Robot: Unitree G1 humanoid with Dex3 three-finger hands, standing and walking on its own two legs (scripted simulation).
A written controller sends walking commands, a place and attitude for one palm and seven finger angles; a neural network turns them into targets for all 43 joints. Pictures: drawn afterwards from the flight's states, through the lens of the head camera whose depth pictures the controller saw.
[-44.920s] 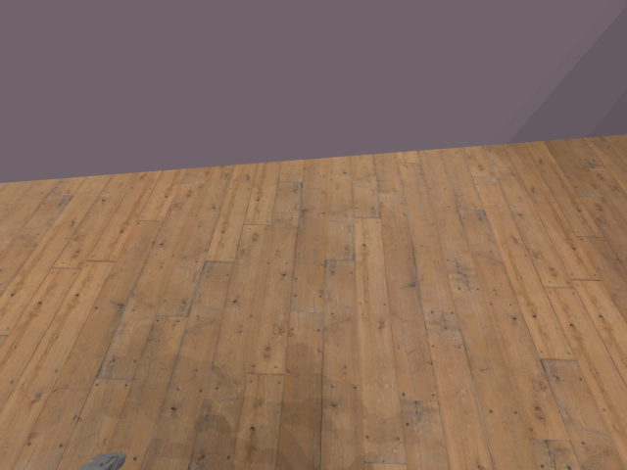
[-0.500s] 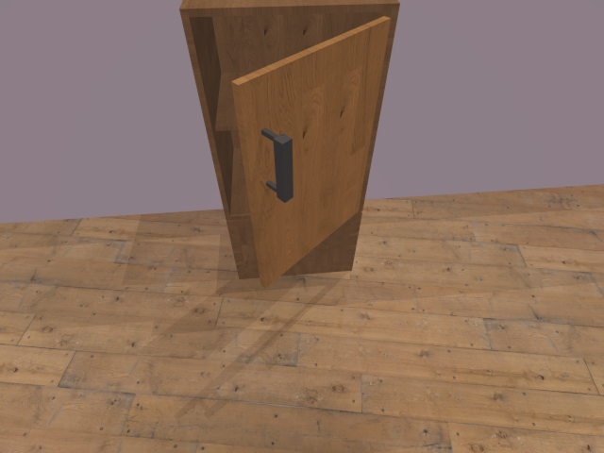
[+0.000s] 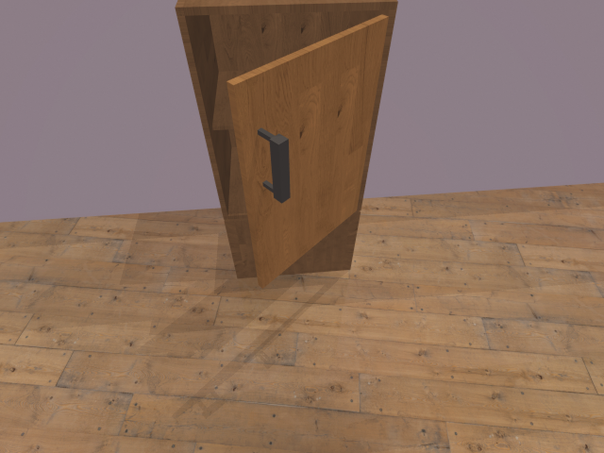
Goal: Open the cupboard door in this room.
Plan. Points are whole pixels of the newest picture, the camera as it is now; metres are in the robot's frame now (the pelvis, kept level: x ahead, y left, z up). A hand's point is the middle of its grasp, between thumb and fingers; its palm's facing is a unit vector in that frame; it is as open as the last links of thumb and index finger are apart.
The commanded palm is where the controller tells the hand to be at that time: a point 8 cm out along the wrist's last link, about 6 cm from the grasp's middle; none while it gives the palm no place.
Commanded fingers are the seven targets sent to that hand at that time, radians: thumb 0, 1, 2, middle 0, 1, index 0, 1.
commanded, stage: walk to a spot facing it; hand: left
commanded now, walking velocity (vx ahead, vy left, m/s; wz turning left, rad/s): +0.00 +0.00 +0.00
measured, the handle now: (272, 165) +0.61 +0.09 +0.03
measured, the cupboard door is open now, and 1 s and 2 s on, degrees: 41 41 41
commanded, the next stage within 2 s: none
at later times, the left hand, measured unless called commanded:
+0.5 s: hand out of the picture +0.03 +0.17 -0.18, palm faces -0.08 -0.96 -0.26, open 7.4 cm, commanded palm none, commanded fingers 0.00 0.90 0.90 -0.20 -0.30 -0.20 -0.30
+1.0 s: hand out of the picture +0.12 +0.15 -0.17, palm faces -0.33 -0.91 -0.25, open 7.4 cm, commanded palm none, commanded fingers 0.00 0.90 0.90 -0.20 -0.30 -0.20 -0.30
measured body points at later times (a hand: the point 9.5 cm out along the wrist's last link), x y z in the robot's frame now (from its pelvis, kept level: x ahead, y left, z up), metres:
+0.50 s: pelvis +0.00 -0.02 -0.01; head +0.03 -0.05 +0.43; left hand +0.04 +0.22 -0.16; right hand +0.00 -0.26 -0.18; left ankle +0.04 +0.11 -0.74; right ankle -0.04 -0.10 -0.74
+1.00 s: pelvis +0.02 -0.02 +0.00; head +0.07 -0.04 +0.44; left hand +0.14 +0.20 -0.15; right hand +0.06 -0.30 -0.13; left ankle +0.07 +0.11 -0.71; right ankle -0.03 -0.10 -0.74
